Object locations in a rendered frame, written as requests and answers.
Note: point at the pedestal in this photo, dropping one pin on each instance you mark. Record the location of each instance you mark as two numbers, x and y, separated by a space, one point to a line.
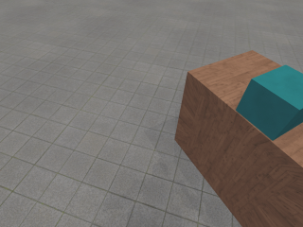
259 180

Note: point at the carton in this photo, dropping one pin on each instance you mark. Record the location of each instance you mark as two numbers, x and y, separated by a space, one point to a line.
273 101

